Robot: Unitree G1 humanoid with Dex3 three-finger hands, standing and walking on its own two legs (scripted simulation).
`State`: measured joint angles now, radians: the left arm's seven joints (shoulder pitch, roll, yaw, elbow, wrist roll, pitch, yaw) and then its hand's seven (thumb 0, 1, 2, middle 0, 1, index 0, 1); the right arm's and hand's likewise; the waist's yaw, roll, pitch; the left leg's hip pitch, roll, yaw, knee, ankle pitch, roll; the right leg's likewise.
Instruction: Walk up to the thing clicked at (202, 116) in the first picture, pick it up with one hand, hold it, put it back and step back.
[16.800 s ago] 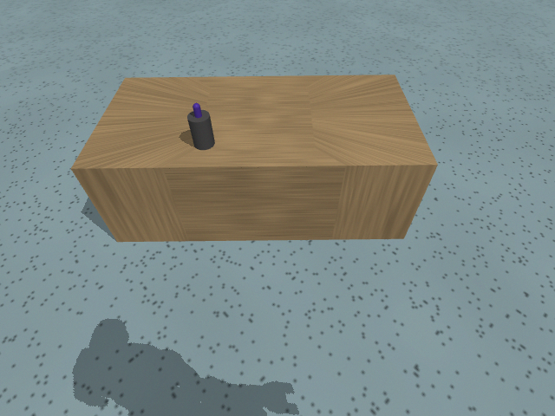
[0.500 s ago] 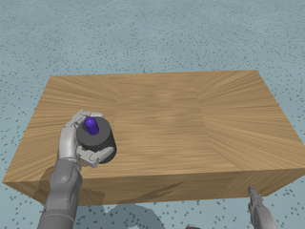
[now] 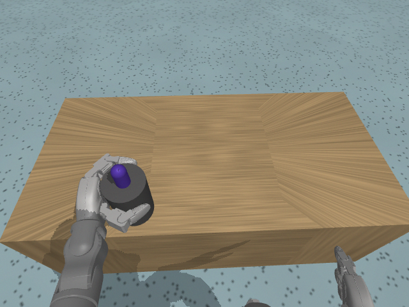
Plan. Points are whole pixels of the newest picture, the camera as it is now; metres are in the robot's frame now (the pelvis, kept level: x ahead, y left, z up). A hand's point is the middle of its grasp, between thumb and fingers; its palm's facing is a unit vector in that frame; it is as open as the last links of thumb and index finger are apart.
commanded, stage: hold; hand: left
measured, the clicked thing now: (127, 191) +0.33 +0.16 +0.05
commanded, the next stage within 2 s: crouch in 0.32 s
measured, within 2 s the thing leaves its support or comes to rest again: neither
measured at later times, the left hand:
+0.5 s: hand (131, 190) +0.33 +0.16 +0.05, palm faces +0.11 -0.99 +0.00, open 10.8 cm
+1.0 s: hand (143, 180) +0.41 +0.16 -0.05, palm faces +0.10 -0.99 +0.00, open 10.8 cm
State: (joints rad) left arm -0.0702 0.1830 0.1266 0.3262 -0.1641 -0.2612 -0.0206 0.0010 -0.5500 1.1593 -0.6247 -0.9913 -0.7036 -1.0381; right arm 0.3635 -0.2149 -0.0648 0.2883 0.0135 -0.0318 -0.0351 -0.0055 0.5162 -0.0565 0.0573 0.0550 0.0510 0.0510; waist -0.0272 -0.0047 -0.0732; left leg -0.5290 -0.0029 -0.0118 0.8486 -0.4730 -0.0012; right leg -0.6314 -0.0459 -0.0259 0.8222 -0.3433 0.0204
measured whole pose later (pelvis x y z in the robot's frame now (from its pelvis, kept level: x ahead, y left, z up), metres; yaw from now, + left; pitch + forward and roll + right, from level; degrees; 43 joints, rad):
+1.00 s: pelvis -0.03 +0.00 -0.04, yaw +0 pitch +19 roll -1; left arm -0.55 0.31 0.28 0.93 -0.10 -0.53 -0.02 0.00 -0.54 1.15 -0.63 -0.97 -0.71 -1.02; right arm 0.40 -0.24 -0.03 0.05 -0.05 -0.07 0.03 -0.01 0.53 -0.05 0.06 0.06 0.05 0.05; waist -0.17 -0.05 -0.07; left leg -0.92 0.00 -0.02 1.11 -0.52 0.00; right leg -1.00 -0.04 -0.03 1.03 -0.36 0.02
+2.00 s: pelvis -0.04 +0.00 -0.11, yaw -1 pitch +30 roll -3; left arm -0.78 0.49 0.43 1.22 -0.01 -0.62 0.01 0.00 -0.54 1.15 -0.64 -0.96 -0.72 -1.01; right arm 0.41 -0.28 -0.04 -0.18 -0.08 -0.03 0.08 0.00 0.51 -0.05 0.06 0.06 0.06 0.05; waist -0.32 -0.04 -0.14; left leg -1.33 0.01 -0.06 1.43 -0.63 0.00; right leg -1.40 -0.04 -0.05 1.32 -0.44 0.01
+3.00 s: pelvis -0.06 +0.01 -0.16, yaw -2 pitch +33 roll -5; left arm -0.87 0.59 0.45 1.27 0.02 -0.63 0.04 -0.01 -0.52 0.80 -0.72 -0.83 -0.80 -0.86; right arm 0.42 -0.32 -0.06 -0.31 -0.07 -0.03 0.08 0.00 0.51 -0.04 0.07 0.06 0.06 0.05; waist -0.39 -0.04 -0.15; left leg -1.54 0.00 -0.07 1.61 -0.65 0.00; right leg -1.59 -0.04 -0.06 1.46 -0.45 0.02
